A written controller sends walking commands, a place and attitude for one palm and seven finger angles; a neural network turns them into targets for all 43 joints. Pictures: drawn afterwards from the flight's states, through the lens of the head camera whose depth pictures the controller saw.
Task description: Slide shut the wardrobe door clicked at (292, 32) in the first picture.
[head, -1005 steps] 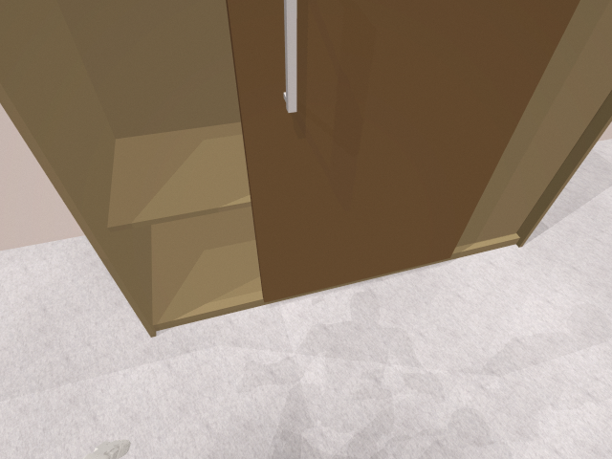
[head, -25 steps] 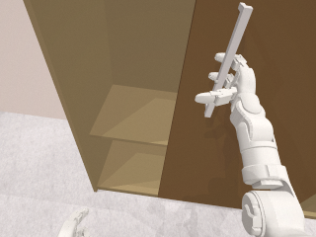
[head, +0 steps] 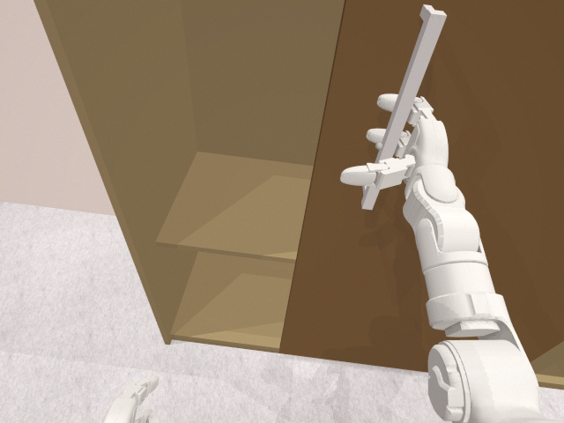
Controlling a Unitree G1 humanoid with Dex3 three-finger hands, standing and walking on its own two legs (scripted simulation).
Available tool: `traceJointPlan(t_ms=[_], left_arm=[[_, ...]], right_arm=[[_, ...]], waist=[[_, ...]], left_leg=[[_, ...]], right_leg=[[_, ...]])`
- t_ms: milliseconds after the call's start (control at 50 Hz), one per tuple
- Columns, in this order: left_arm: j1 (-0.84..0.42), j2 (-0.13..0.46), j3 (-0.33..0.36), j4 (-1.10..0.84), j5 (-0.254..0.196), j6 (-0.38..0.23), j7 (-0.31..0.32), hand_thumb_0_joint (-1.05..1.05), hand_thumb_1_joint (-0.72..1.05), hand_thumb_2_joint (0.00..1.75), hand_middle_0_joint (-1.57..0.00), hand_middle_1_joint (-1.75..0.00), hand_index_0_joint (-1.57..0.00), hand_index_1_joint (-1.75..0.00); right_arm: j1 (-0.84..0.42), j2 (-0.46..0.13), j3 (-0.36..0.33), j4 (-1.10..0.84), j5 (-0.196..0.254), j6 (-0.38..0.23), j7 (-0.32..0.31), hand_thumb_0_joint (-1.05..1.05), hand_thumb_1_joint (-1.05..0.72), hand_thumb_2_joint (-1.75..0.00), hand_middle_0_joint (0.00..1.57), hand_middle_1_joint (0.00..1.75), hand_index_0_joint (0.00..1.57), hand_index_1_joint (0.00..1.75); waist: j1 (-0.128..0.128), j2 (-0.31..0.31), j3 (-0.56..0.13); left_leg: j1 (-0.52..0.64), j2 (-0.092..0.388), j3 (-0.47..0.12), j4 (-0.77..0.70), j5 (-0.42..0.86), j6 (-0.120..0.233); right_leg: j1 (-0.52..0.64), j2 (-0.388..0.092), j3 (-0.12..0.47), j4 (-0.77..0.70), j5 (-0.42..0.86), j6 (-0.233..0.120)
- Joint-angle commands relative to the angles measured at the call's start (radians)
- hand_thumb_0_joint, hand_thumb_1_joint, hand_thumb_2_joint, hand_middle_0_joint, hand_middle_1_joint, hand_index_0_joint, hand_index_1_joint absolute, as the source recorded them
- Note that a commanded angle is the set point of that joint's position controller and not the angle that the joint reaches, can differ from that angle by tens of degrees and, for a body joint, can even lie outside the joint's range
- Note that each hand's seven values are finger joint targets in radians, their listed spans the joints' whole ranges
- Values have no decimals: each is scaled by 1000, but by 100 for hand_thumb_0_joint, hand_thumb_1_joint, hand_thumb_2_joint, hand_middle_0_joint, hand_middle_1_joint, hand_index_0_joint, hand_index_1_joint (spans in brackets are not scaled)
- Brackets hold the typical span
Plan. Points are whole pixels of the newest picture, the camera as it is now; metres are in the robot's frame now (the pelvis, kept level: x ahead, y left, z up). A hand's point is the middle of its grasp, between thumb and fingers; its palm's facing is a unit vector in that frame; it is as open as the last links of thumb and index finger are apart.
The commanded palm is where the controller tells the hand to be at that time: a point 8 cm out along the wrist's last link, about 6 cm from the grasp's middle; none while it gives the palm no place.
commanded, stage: slide the fingers in behind the handle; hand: right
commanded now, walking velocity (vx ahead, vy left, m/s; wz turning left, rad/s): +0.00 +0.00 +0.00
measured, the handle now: (392, 123) +0.49 -0.11 +0.22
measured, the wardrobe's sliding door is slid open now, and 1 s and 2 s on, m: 0.39 0.39 0.39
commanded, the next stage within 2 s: grip the handle and tug to test in 0.10 s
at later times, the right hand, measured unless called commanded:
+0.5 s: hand (380, 147) +0.42 -0.08 +0.22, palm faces +0.00 +1.00 +0.01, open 12.4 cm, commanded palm +0.39 -0.14 +0.22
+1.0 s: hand (380, 145) +0.43 -0.08 +0.22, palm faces +0.03 +1.00 +0.00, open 5.9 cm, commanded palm +0.40 -0.13 +0.22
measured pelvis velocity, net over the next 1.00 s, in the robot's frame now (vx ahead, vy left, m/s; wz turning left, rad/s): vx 0.03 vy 0.00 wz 0.02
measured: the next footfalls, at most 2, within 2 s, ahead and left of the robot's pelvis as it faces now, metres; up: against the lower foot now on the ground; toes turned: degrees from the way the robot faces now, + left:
none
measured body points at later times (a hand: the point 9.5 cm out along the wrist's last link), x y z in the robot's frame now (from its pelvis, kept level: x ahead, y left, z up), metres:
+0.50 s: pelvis +0.02 +0.00 +0.00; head +0.00 +0.02 +0.45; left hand +0.16 +0.24 -0.10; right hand +0.42 -0.14 +0.22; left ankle -0.05 +0.08 -0.74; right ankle +0.02 -0.10 -0.74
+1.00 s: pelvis +0.03 +0.00 +0.00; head +0.01 +0.03 +0.45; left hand +0.18 +0.24 -0.10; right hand +0.42 -0.14 +0.22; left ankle -0.05 +0.08 -0.74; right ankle +0.02 -0.10 -0.74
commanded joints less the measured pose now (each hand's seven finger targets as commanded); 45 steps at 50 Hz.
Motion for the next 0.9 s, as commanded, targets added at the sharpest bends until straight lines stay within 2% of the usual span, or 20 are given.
traceJointPlan(t_ms=[0,40,60,80,100,120,180,260,320,340,480,560,580,620,680,740,760,780,860,880], left_arm=[[-102,109,34,-150,3,-52,1,0,90,90,-20,-30,-20,-30],[-104,108,35,-153,2,-53,2,0,90,90,-20,-30,-20,-30],[-109,105,33,-159,2,-53,0,0,90,90,-20,-30,-20,-30],[-109,108,35,-157,4,-50,-1,0,90,90,-20,-30,-20,-30],[-114,105,33,-165,4,-51,-4,0,90,90,-20,-30,-20,-30],[-113,107,35,-166,5,-51,-4,0,90,90,-20,-30,-20,-30],[-123,109,34,-175,8,-44,-7,0,90,90,-20,-30,-20,-30],[-141,104,33,-187,5,-39,-9,0,90,90,-20,-30,-20,-30],[-148,106,35,-192,6,-32,-9,0,90,90,-20,-30,-20,-30],[-152,105,35,-196,5,-29,-9,0,90,90,-20,-30,-20,-30],[-170,108,33,-207,11,-5,-9,0,90,90,-20,-30,-20,-30],[-172,108,32,-206,11,7,-5,0,90,90,-20,-30,-20,-30],[-178,109,31,-205,12,14,-5,0,90,90,-20,-30,-20,-30],[-180,104,32,-207,10,14,-5,0,90,90,-20,-30,-20,-30],[-182,106,32,-203,11,23,-6,0,90,90,-20,-30,-20,-30],[-177,105,34,-205,13,26,-6,0,90,90,-20,-30,-20,-30],[-176,108,35,-203,13,27,-5,0,90,90,-20,-30,-20,-30],[-182,104,33,-206,14,31,-8,0,90,90,-20,-30,-20,-30],[-178,107,34,-208,14,34,-5,0,90,90,-20,-30,-20,-30],[-183,105,32,-208,14,36,-8,0,90,90,-20,-30,-20,-30]], right_arm=[[-518,-116,-14,-279,12,-82,30,0,50,-30,30,120,30,120],[-504,-133,-33,-287,11,-80,31,0,50,-30,30,120,30,120],[-502,-107,-8,-310,11,-81,36,0,50,-30,30,120,30,120],[-472,-136,-35,-308,9,-80,31,0,50,-30,30,120,30,120],[-466,-112,-18,-334,13,-81,33,0,50,-30,30,120,30,120],[-451,-149,-56,-345,13,-79,30,0,50,-30,30,120,30,120],[-393,-159,-66,-369,16,-73,34,0,50,-30,30,120,30,120],[-371,-136,-48,-423,19,-60,37,0,31,-38,32,123,32,123],[-339,-155,-70,-455,20,-46,29,0,17,-44,33,125,33,125],[-340,-135,-47,-471,17,-41,30,0,13,-46,34,125,34,125],[-246,-166,-85,-533,22,-2,26,0,-20,-60,38,130,38,130],[-250,-171,-94,-537,24,25,23,0,-39,-68,40,133,40,133],[-232,-164,-81,-542,21,28,22,0,-43,-70,40,133,40,133],[-259,-113,-35,-547,23,37,23,0,-53,-74,41,135,41,135],[-248,-119,-32,-543,18,43,16,0,-67,-80,43,137,43,137],[-269,-112,-30,-548,17,50,13,0,-81,-86,44,139,44,139],[-276,-136,-48,-563,15,49,11,0,-85,-88,44,139,44,139],[-261,-111,-18,-560,14,48,16,0,-90,-90,45,140,45,140],[-259,-135,-48,-552,16,47,19,0,-90,-90,45,140,45,140],[-260,-108,-11,-560,14,44,24,0,-90,-90,45,140,45,140]], waist=[[4,101,-317],[-1,111,-315],[0,91,-320],[-11,96,-323],[-9,81,-328],[-17,87,-345],[-29,106,-346],[-23,108,-336],[-29,108,-336],[-25,99,-341],[-45,104,-362],[-35,106,-353],[-40,108,-346],[-25,95,-342],[-29,103,-329],[-24,97,-355],[-24,103,-371],[-28,86,-358],[-26,118,-373],[-26,105,-356]], left_leg=[[-37,19,-38,-53,455,-34],[-31,19,-40,-52,475,-37],[-33,18,-36,-49,474,-33],[-17,19,-36,-50,482,-31],[-16,18,-32,-45,489,-29],[-7,17,-35,-43,508,-31],[32,22,-34,-40,558,-34],[27,20,-29,-37,582,-36],[31,18,-29,-40,581,-36],[29,19,-30,-37,594,-36],[91,31,-29,-24,711,-42],[81,32,-30,-24,730,-44],[88,33,-28,-23,735,-42],[60,28,-25,-23,708,-40],[57,27,-23,-26,693,-36],[57,28,-25,-19,712,-38],[68,30,-24,-15,719,-36],[69,33,-28,-17,730,-37],[81,35,-27,-12,762,-42],[79,36,-27,-14,760,-41]], right_leg=[[253,-10,34,8,293,-30],[255,-11,30,8,300,-32],[268,-10,32,7,312,-30],[264,-11,31,10,324,-29],[270,-11,33,8,334,-28],[277,-13,33,9,349,-27],[262,-11,27,8,371,-26],[275,-15,21,7,389,-25],[278,-17,20,6,399,-24],[289,-17,19,9,413,-24],[273,-14,11,15,469,-20],[283,-16,10,18,481,-20],[275,-16,8,19,489,-20],[292,-16,12,22,489,-21],[290,-19,15,25,497,-19],[305,-17,17,30,508,-20],[310,-17,20,29,518,-18],[303,-15,17,32,517,-19],[301,-14,19,31,510,-22],[292,-11,16,34,508,-23]])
